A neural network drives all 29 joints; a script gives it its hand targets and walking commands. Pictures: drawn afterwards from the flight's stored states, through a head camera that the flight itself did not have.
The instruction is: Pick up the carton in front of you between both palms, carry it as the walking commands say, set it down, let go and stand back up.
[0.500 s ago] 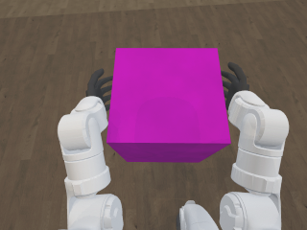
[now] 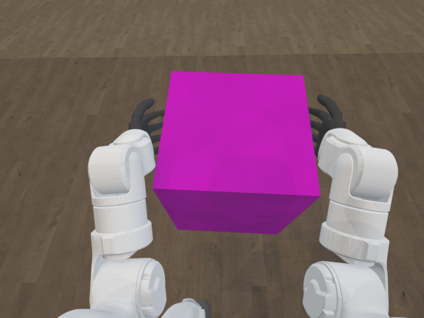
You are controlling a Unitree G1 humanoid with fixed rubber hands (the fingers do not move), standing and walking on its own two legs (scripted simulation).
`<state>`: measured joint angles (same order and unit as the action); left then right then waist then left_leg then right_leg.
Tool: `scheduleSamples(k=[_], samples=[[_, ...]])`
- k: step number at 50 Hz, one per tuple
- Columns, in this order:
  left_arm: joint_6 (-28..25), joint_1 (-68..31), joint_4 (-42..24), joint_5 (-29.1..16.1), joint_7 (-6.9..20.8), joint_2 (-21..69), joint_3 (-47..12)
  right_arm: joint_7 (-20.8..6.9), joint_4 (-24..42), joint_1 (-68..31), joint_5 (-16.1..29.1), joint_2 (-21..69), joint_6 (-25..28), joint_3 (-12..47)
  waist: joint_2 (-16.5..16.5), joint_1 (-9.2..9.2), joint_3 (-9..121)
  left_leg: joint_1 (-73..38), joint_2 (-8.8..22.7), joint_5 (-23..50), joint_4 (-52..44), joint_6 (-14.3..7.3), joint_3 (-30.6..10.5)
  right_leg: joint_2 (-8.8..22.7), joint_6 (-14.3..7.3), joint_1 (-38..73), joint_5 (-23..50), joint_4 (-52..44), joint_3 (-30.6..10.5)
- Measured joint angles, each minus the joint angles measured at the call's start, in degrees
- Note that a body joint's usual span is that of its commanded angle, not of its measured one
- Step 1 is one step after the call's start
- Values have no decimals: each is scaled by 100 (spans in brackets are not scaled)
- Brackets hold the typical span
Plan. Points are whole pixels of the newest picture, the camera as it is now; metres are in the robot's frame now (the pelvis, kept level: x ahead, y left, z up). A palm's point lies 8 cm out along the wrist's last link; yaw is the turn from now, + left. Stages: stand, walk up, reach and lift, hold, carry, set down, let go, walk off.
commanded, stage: carry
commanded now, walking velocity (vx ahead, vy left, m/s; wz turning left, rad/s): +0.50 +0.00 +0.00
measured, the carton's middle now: (231, 163) +0.37 +0.01 +0.09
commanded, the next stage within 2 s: none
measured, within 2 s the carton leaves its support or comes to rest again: neither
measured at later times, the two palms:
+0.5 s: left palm (176, 43) +0.63 +0.14 +0.18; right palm (313, 37) +0.65 -0.16 +0.19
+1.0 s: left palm out of the picture +0.93 +0.15 +0.19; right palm out of the picture +0.91 -0.15 +0.19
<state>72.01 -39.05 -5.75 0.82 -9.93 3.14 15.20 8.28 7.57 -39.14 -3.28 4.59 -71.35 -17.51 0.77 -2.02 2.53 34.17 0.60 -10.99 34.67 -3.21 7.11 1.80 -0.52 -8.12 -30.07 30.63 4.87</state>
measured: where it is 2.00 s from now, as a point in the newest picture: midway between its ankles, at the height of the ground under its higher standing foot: (232, 134)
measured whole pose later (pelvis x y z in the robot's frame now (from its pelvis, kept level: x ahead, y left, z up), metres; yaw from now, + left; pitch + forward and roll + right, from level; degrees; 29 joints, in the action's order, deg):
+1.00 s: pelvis +0.56 +0.02 +0.06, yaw -1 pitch +5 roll +0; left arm 72.2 -36.8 -6.1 3.3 -9.0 5.1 16.9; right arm 9.8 5.2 -36.3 -1.7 5.0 -69.3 -16.2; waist 0.3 4.1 -0.2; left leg 24.1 -0.4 -16.8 31.7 -4.3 6.9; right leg 0.1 -2.3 -34.1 -22.8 72.2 1.4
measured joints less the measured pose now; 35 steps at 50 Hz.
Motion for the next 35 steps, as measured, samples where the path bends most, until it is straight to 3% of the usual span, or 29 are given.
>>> scheduleSamples(k=[2,4,7,10,14,19,20,22,25,27,31,35], samples=[[11,51,63,13,59,-106,40,17,-239,-40,-57,61,102,85,99,246,-46,-93,-99,-115,338,-85,82,91,7,-478,159,1555,-189],[33,119,116,35,99,-99,105,63,-336,27,-67,96,117,140,41,447,-136,-290,-122,-484,381,-121,34,-136,-65,-1233,276,3351,-444],[49,194,-13,158,107,83,182,113,-194,229,79,79,137,152,-21,605,-280,-733,-128,-574,-31,-72,-33,-227,-175,-2188,613,4341,-414],[-27,255,-297,251,123,219,184,141,28,295,237,47,223,142,-67,656,-380,-1163,-106,-641,-426,-88,-63,-151,-182,-2837,743,3943,-343],[-69,314,-675,266,135,228,131,157,229,199,352,12,270,174,-92,660,-334,-1687,-81,-852,-778,-21,-104,-12,-112,-3186,991,2572,-266],[27,251,-574,236,140,100,93,159,48,2,302,-43,148,207,-176,478,-25,-2296,54,-1479,-708,204,-179,-93,-167,-2643,1529,641,66],[50,178,-439,238,139,78,78,156,-20,-30,283,-80,103,193,-192,418,43,-2334,114,-1707,-430,241,-191,-154,-227,-2388,1657,316,176],[8,55,-104,281,121,98,5,122,-182,-48,284,-216,52,152,-280,219,99,-1975,239,-1839,888,258,-325,-251,-319,-2267,1711,564,288],[63,83,215,259,82,139,-49,63,-417,3,231,-231,-52,29,-165,-65,99,-948,-29,-1716,3254,136,-590,-277,-366,-1987,1217,614,222],[83,186,221,192,45,133,-47,53,-457,6,144,-132,-94,-53,-132,-175,43,-364,-65,-1478,3819,95,-566,-278,-320,-1703,1166,369,174],[-10,238,43,39,1,104,-11,24,-230,15,17,18,-33,-97,-122,-265,-92,499,72,-1098,3485,140,-516,-272,-328,-1155,1041,-81,116],[-81,126,-108,-58,-15,66,-20,16,91,43,17,20,17,-50,-126,-261,-105,844,237,-681,2222,194,-473,-258,-248,-625,825,-424,64]])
